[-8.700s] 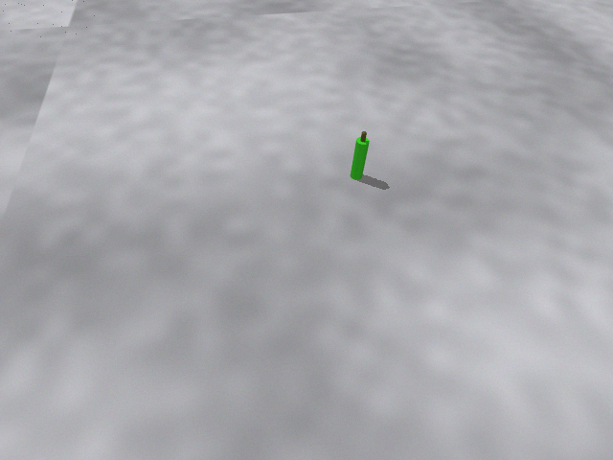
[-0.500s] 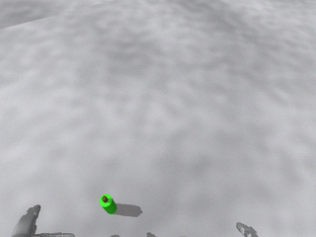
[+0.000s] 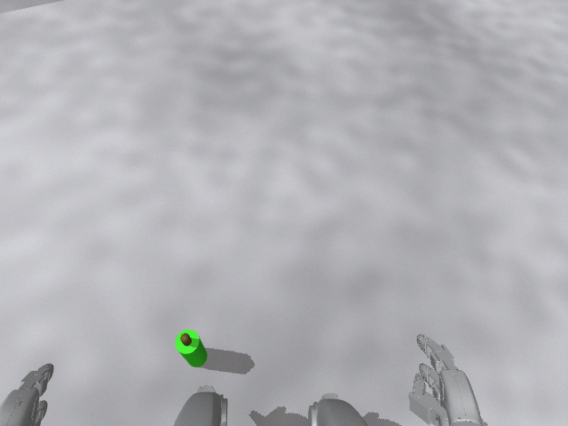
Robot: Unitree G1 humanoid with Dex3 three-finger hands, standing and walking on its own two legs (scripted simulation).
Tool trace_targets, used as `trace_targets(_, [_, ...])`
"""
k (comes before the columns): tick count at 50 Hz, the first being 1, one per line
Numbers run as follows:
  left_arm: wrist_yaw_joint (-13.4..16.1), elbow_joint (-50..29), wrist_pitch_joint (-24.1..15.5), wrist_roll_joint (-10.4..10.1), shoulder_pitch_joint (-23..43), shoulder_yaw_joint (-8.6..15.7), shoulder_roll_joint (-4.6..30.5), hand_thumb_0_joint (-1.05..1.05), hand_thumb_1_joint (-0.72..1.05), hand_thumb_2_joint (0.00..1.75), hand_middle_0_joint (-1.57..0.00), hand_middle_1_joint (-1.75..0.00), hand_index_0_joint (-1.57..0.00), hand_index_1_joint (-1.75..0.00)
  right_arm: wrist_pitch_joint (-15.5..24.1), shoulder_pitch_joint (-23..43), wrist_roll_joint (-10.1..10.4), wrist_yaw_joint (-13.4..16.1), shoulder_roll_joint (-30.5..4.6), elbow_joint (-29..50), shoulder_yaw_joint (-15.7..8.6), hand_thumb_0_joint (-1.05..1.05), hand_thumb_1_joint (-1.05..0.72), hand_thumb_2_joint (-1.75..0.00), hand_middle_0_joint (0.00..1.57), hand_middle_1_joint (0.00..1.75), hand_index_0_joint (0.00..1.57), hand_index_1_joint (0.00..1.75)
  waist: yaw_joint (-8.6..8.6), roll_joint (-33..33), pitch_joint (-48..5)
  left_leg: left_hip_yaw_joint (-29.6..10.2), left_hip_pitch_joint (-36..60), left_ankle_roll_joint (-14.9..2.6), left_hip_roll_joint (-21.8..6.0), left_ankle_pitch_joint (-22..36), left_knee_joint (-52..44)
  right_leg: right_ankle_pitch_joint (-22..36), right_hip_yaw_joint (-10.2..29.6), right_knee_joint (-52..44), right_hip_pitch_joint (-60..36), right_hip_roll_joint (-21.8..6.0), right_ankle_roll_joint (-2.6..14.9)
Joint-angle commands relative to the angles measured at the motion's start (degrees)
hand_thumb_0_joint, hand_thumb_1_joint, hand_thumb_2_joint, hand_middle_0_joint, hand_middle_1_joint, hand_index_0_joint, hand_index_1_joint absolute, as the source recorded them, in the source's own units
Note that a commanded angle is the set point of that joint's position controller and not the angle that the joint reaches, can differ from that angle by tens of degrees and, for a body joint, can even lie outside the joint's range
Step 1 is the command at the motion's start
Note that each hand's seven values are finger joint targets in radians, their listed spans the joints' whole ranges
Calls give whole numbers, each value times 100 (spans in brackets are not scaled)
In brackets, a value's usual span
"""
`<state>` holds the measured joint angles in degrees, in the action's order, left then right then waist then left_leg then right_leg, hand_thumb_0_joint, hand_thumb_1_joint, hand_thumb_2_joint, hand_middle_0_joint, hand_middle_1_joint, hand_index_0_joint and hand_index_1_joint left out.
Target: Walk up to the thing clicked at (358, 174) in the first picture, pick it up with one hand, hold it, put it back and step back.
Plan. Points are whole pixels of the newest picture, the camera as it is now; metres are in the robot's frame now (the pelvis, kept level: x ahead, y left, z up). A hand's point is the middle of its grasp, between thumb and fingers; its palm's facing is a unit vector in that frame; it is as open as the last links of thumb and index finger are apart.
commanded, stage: go down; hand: left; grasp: from the side
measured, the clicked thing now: (191, 348) +0.33 +0.19 -0.56
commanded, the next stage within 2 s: none
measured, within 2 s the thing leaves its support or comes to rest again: neither
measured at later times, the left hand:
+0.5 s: hand (69, 373) +0.22 +0.33 -0.20, palm faces +0.10 -0.97 -0.22, open 17.5 cm
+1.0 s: hand (66, 356) +0.25 +0.36 -0.24, palm faces +0.10 -0.98 -0.16, open 17.6 cm
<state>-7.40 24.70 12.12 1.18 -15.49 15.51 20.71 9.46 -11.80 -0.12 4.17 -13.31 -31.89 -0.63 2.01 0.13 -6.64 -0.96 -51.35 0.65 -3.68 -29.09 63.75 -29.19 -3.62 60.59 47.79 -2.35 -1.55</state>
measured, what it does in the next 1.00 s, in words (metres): lowers itself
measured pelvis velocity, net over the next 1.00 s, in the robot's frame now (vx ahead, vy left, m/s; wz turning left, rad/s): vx -0.07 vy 0.00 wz -0.05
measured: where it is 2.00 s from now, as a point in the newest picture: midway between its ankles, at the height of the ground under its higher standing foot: outside the picture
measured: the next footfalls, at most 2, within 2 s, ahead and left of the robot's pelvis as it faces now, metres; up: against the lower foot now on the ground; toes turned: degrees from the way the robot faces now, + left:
none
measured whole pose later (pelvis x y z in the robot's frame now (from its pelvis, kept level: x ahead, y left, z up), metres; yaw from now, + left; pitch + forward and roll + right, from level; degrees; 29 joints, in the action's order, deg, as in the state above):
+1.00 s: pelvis -0.07 +0.00 -0.20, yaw -3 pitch +33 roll -5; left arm -35.0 51.1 -17.4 -8.6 16.0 39.0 39.4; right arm 11.3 -5.4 -1.5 4.2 -18.6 -37.8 2.4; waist 1.9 -1.0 -9.1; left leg -5.1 -104.1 1.0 -3.7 -37.1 108.3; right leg -38.3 -3.8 105.6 99.8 -2.3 -0.8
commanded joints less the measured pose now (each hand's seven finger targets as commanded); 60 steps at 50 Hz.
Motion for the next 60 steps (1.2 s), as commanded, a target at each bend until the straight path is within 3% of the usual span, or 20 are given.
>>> trace_targets(1, [-132, -846, -376, -135, -182, 673, 1273, 0, -58, 0, -9, -6, -8, -6, 377, -130, 9, 95, -921, 717, -396, 0, -90, -90, 20, 30, 20, 30, -28, 472, -1316, -15, 809, -100, 203, 1765, -509, 1485, 58, -366, -245, 234, 221])
trace_targets(3, [-209, -616, -526, -153, -71, 775, 1390, 0, -57, 1, -9, -5, -8, -6, 421, -150, 0, 95, -910, 675, -382, 0, -91, -90, 20, 30, 20, 30, 9, 456, -1422, -22, 669, -113, 202, 1831, -315, 1535, 88, -190, -100, 216, 226])
trace_targets(6, [-396, -245, -965, -255, 652, 906, 1470, 0, -60, 0, -9, -5, -9, -6, 519, -79, -21, 77, -967, 648, -401, 0, -92, -90, 20, 30, 20, 30, 130, 397, -1211, -41, 62, -133, 197, 1195, 41, 1014, 120, 194, 636, 217, 222])
trace_targets(9, [-714, 49, -1609, -427, 1154, 1170, 1767, 0, -61, 0, -9, -7, -9, -7, 602, -64, -25, 64, -1016, 600, -382, 0, -92, -90, 20, 30, 20, 30, 63, 369, -1643, -23, -430, -165, 241, 972, 563, 837, 185, 688, 1068, 187, 231])
trace_targets(11, [-927, 269, -1991, -531, 1197, 1391, 1969, 0, -61, 1, -8, -7, -8, -7, 629, -33, -18, 60, -1092, 570, -362, 0, -90, -90, 20, 30, 20, 30, -86, 430, -1965, -49, -686, -154, 262, 1060, 840, 852, 205, 1037, 1295, 163, 250])
trace_targets(15, [-1236, 381, -2400, -612, 1626, 1599, 2286, 0, -61, 4, -8, -10, -8, -10, 585, 12, -17, 52, -1273, 508, -389, 0, -88, -89, 20, 30, 20, 30, -223, 910, -2488, -306, -612, -56, 164, 732, 949, 487, 154, 1590, 2021, 146, 298])
trace_targets(16, [-1266, 498, -2423, -603, 1640, 1810, 2535, 0, -61, 4, -8, -10, -8, -10, 562, 3, -12, 55, -1326, 470, -389, 0, -88, -89, 20, 30, 20, 30, -301, 948, -2540, -361, -688, -48, 156, 735, 996, 494, 140, 1697, 2148, 146, 302])
trace_targets(19, [-1423, 710, -2491, -725, 1728, 1922, 2489, 0, -61, 4, -8, -9, -7, -9, 479, 3, 1, 40, -1335, 423, -378, 0, -88, -89, 20, 30, 20, 30, -297, 826, -2725, -391, -954, -61, 170, 493, 1163, 363, 143, 1806, 2238, 149, 292])
trace_targets(21, [-1516, 929, -2513, -791, 1776, 2124, 2734, 0, -61, 3, -8, -7, -7, -7, 447, 0, 2, 36, -1373, 353, -362, 0, -89, -90, 20, 30, 20, 30, -321, 617, -2957, -318, -1120, -114, 213, 888, 1483, 614, 182, 1872, 2122, 153, 298])
trace_targets(22, [-1575, 784, -2554, -799, 2003, 2093, 2812, 0, -61, 3, -7, -7, -7, -7, 426, 10, -4, 31, -1351, 340, -355, 0, -89, -90, 20, 30, 20, 30, -322, 646, -2976, -244, -1275, -127, 227, 847, 1587, 562, 248, 1850, 2108, 142, 298])
trace_targets(23, [-1625, 942, -2603, -819, 1998, 2232, 2912, 0, -61, 4, -7, -8, -7, -8, 417, 82, 3, 33, -1368, 302, -352, 0, -88, -89, 20, 30, 20, 30, -350, 630, -2934, -276, -1354, -131, 209, 671, 1610, 413, 221, 1949, 2276, 162, 307])
trace_targets(25, [-1749, 1025, -2696, -865, 2312, 2230, 2915, 0, -61, 4, -7, -7, -7, -7, 413, 32, -14, 37, -1404, 222, -359, 0, -88, -90, 20, 30, 20, 30, -258, 664, -3035, -280, -1452, -139, 200, 773, 1824, 496, 237, 2098, 2436, 155, 310])
trace_targets(30, [-2040, 1425, -3007, -931, 2995, 2389, 3200, 0, -61, 4, -7, -8, -7, -7, 421, 74, -37, 61, -1440, 85, -301, 0, -88, -89, 20, 30, 20, 30, -140, 656, -2824, -318, -2017, -157, 197, 217, 2174, 94, 206, 2418, 3052, 168, 309])
trace_targets(35, [-2330, 1677, -3226, -996, 3273, 2524, 3473, 0, -58, 3, -8, -7, -7, -6, 436, 135, -65, 58, -1523, 60, -251, 0, -88, -90, 20, 30, 20, 30, -212, 814, -2918, -364, -2278, -134, 172, -283, 2282, -300, 199, 2659, 3390, 195, 315])
trace_targets(42, [-2601, 1767, -3270, -1125, 3309, 2814, 3835, 0, -59, 4, -7, -5, -6, -6, 430, 132, -77, 72, -1654, -44, -162, 0, -90, -90, 20, 30, 20, 30, -343, 928, -3383, -365, -2285, -129, 184, 303, 2713, 56, 61, 3140, 3700, 220, 361])
trace_targets(44, [-2651, 1633, -3277, -1150, 3542, 2858, 4018, 0, -60, 4, -7, -5, -6, -5, 410, 140, -85, 84, -1661, -65, -157, 0, -90, -90, 20, 30, 20, 30, -350, 1015, -3319, -347, -2500, -129, 178, 69, 2776, -105, 77, 3189, 3768, 220, 353])
trace_targets(53, [-2898, 1822, -3295, -1253, 3875, 2984, 4168, 0, -58, 5, -6, -4, -5, -5, 415, 201, -104, 100, -1768, -124, -140, 0, -91, -91, 20, 30, 20, 30, -272, 957, -3228, -399, -2893, -140, 155, -211, 3120, -276, 10, 3584, 4255, 241, 352])
trace_targets(57, [-3017, 1794, -3310, -1323, 4027, 3099, 4385, 0, -60, 6, -6, -4, -4, -5, 411, 136, -121, 98, -1788, -173, -105, 0, -91, -91, 20, 30, 20, 30, -272, 857, -3503, -282, -3066, -166, 185, 76, 3436, -122, 60, 3661, 4068, 233, 335])
trace_targets(58, [-3055, 1955, -3292, -1341, 3908, 3072, 4279, 0, -60, 6, -6, -4, -4, -6, 411, 147, -132, 101, -1799, -225, -95, 0, -91, -91, 20, 30, 20, 30, -272, 851, -3451, -288, -3028, -164, 180, 170, 3464, -61, 41, 3710, 4122, 237, 340])
trace_targets(60, [-3097, 1734, -3304, -1338, 4143, 3099, 4441, 0, -59, 6, -6, -4, -4, -5, 407, 156, -135, 103, -1827, -207, -105, 0, -91, -91, 20, 30, 20, 30, -309, 1002, -3481, -297, -3064, -155, 176, 37, 3480, -154, 33, 3778, 4272, 242, 354])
